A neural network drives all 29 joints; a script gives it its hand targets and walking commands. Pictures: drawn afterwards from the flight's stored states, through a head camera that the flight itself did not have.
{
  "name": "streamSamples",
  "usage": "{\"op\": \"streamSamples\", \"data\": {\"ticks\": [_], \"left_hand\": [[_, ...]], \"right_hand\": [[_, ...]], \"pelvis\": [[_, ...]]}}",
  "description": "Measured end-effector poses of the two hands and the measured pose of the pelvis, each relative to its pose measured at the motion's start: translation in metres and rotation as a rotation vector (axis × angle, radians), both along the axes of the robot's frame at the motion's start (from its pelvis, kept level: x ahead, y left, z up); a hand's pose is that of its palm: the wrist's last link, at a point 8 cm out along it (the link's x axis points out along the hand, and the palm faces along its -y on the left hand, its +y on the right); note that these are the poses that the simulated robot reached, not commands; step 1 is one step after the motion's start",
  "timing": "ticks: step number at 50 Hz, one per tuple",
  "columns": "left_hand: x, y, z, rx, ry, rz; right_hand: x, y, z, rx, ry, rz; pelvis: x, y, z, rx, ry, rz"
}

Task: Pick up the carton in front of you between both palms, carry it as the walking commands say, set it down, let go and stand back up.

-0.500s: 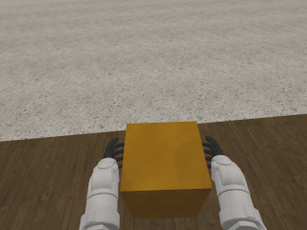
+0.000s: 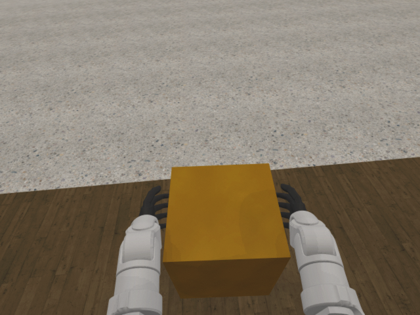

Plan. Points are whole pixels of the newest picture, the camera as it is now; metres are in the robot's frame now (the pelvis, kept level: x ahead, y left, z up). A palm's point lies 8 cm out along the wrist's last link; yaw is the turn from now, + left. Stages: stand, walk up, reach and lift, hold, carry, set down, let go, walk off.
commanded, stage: reach and lift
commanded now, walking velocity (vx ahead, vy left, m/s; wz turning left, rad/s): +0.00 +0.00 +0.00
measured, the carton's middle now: (222, 234) +0.31 +0.00 -0.05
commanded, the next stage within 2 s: hold in 0.28 s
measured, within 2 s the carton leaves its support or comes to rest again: neither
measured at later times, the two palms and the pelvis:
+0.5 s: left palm (144, 219) +0.29 +0.15 +0.06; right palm (300, 215) +0.28 -0.15 +0.05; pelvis +0.00 +0.00 +0.00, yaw +0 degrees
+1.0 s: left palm (145, 219) +0.29 +0.15 +0.06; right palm (300, 215) +0.28 -0.15 +0.05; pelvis -0.01 +0.00 +0.00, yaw +0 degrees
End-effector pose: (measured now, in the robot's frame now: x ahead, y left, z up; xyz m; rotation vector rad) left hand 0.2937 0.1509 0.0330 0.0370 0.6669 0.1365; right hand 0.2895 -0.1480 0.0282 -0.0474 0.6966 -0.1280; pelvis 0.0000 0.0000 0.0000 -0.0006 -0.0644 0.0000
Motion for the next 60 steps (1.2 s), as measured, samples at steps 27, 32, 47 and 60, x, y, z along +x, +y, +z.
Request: {"op": "streamSamples", "data": {"ticks": [27, 32, 47, 60], "left_hand": [[-0.009, 0.002, 0.023, 0.000, -0.017, 0.001], [-0.011, 0.002, 0.021, -0.002, -0.009, 0.004], [-0.008, 0.001, 0.023, -0.006, -0.017, 0.008], [-0.006, 0.001, 0.022, 0.004, -0.012, 0.001]], "right_hand": [[-0.009, 0.002, 0.023, 0.001, -0.019, -0.002], [-0.011, 0.002, 0.022, 0.003, -0.011, -0.003], [-0.007, 0.001, 0.023, 0.007, -0.020, -0.006], [-0.005, 0.001, 0.023, -0.002, -0.015, 0.000]], "pelvis": [[-0.002, 0.003, 0.002, 0.000, -0.055, -0.002], [-0.007, 0.002, 0.001, 0.000, -0.059, -0.001], [-0.008, 0.001, 0.001, 0.000, -0.056, 0.000], [-0.001, 0.001, 0.002, 0.000, -0.054, 0.000]]}}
